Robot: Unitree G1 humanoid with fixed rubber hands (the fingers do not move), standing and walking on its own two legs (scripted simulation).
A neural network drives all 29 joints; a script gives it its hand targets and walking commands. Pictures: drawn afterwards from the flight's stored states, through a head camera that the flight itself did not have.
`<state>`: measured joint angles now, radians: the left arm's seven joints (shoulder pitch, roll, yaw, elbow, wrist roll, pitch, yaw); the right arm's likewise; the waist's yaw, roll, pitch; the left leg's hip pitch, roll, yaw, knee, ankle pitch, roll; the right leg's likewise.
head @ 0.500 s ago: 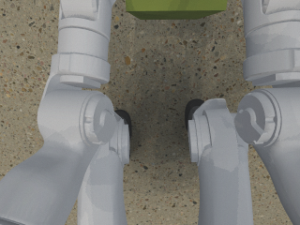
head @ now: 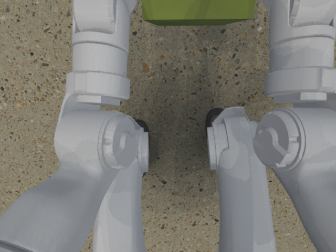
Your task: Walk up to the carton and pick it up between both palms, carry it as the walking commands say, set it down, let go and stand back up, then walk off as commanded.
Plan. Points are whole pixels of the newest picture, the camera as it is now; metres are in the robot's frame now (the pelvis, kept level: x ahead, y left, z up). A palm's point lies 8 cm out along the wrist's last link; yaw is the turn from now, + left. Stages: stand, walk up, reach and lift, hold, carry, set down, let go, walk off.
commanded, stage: reach and lift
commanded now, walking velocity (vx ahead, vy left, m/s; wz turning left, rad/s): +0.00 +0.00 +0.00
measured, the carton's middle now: out of the picture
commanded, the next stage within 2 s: none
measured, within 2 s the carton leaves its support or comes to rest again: neither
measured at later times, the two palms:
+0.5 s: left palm out of the picture +0.55 +0.06 -0.09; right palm out of the picture +0.54 -0.17 -0.08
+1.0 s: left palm out of the picture +0.53 +0.07 -0.02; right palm out of the picture +0.51 -0.16 -0.02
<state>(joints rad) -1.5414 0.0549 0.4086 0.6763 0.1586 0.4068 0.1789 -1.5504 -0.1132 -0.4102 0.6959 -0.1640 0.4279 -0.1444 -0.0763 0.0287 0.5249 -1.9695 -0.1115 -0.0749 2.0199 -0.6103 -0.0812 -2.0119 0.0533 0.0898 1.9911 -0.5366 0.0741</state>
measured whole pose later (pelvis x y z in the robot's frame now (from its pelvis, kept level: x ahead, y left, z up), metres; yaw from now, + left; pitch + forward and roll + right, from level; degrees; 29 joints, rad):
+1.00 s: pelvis -0.03 +0.00 +0.08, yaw -1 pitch +25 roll +1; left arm -1.42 0.01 0.45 0.57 0.19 0.48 0.13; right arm -1.42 -0.02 -0.43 0.55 -0.20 0.51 -0.16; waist -0.06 0.01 0.52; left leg -1.66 -0.09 -0.07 1.73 -0.51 -0.07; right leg -1.70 0.06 0.10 1.71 -0.43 0.07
